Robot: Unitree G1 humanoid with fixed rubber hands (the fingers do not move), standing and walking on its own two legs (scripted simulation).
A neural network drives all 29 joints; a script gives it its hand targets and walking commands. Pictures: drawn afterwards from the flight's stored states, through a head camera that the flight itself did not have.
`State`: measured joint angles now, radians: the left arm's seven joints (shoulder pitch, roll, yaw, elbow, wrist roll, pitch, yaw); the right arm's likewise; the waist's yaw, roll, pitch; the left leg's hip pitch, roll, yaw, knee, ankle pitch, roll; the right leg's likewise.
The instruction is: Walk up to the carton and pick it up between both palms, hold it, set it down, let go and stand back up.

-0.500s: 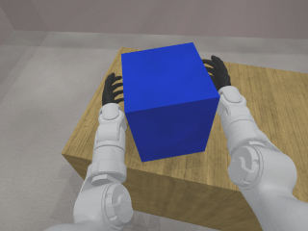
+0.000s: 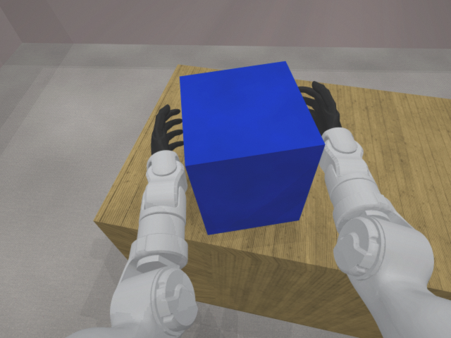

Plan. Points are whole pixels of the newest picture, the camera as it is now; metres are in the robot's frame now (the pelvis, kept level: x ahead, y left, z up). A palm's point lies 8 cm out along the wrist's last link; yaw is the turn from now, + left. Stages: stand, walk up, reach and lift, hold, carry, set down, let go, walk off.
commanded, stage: set down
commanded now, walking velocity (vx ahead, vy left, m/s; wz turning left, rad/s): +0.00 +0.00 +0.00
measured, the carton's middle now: (244, 154) +0.46 +0.04 +0.05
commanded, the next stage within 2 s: none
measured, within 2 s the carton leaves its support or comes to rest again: rests again in 1.00 s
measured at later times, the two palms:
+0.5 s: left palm (163, 151) +0.39 +0.18 +0.10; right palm (325, 126) +0.48 -0.09 +0.13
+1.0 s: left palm (162, 152) +0.39 +0.18 +0.10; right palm (325, 127) +0.48 -0.09 +0.13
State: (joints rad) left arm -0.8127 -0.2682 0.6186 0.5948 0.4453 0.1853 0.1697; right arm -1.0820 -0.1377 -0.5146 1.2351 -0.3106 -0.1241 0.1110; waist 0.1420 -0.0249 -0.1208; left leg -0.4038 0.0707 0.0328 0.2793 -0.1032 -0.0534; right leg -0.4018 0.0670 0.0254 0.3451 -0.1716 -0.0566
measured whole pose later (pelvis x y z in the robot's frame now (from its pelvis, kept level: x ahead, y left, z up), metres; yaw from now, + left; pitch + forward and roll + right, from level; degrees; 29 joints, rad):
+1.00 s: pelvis +0.01 +0.01 +0.00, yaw -1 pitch +11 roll +1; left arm -0.76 -0.31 0.65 0.53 0.50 0.17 0.15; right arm -1.02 -0.09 -0.54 1.13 -0.33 -0.09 0.16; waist 0.13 -0.03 -0.09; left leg -0.33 0.06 0.05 0.28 -0.13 -0.04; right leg -0.33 0.06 0.04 0.34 -0.19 -0.05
